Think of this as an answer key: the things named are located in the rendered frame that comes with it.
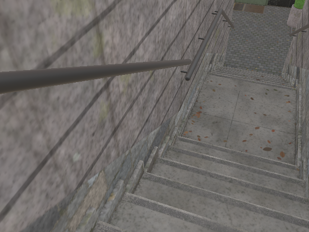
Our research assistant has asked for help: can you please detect stairs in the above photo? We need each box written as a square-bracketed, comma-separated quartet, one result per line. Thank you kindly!
[211, 66, 294, 88]
[93, 136, 309, 232]

